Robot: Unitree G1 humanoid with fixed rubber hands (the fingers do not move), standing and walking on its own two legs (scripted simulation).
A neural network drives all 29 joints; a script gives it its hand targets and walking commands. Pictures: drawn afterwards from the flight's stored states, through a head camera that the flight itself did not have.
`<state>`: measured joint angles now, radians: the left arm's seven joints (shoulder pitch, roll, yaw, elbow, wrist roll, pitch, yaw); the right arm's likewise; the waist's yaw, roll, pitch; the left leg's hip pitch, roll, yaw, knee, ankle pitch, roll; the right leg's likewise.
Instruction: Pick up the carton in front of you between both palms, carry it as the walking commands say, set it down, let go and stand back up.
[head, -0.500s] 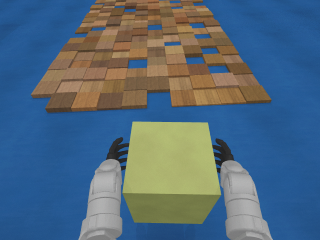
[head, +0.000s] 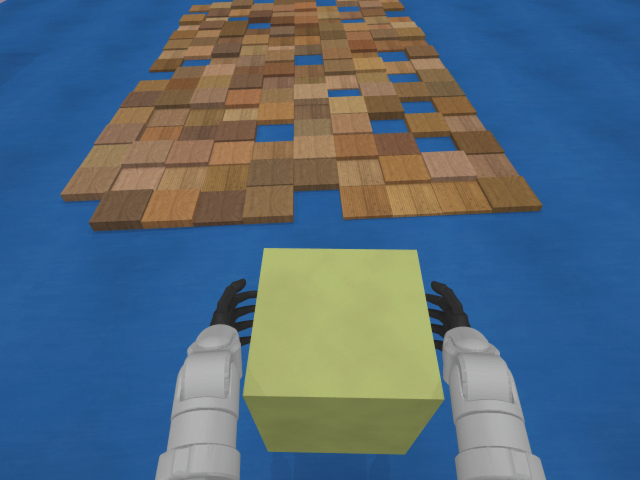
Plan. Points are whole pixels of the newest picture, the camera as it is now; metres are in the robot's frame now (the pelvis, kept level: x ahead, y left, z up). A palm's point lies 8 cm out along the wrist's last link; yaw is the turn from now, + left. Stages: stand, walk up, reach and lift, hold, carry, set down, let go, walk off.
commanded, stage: reach and lift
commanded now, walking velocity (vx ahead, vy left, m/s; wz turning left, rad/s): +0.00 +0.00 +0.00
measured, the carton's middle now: (338, 356) +0.30 +0.00 -0.04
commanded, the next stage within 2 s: hold in 0.22 s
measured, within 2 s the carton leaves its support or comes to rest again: neither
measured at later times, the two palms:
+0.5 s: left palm (222, 339) +0.28 +0.15 +0.05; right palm (463, 341) +0.27 -0.15 +0.05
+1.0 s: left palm (224, 312) +0.31 +0.15 +0.07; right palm (462, 315) +0.30 -0.15 +0.06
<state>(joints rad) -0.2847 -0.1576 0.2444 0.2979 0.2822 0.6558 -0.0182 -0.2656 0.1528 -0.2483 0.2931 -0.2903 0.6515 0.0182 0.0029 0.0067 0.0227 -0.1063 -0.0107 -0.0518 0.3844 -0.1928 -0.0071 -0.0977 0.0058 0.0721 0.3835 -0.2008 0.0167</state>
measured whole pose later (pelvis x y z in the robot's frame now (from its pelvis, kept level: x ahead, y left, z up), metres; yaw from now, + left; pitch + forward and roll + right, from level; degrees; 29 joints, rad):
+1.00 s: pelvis +0.01 +0.00 -0.01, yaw -1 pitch -1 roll +0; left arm -0.27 -0.15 0.21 0.13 0.22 0.81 -0.01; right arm -0.26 0.15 -0.20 0.12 -0.23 0.82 -0.01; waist 0.01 0.01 -0.12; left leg -0.23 0.00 -0.03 0.51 -0.28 -0.01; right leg -0.24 -0.01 0.04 0.54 -0.35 0.01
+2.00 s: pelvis +0.55 +0.01 -0.02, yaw -3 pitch +3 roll +1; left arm -0.05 -0.13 0.09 -0.40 0.07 1.21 0.11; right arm -0.05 0.13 -0.06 -0.37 -0.06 1.19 -0.12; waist -0.03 -0.03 -0.08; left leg -0.47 0.05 0.29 0.57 -0.16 0.11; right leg -0.26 -0.07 -0.04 1.18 -0.40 -0.02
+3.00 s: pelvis +1.22 +0.02 -0.01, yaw -3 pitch +5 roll -1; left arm -0.48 -0.09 0.20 -0.36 0.03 1.31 0.16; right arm -0.44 0.12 -0.20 -0.36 -0.02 1.28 -0.17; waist -0.05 -0.01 -0.02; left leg -0.36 0.05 0.23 0.52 -0.26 0.08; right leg -0.56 -0.07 -0.05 1.23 -0.32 -0.05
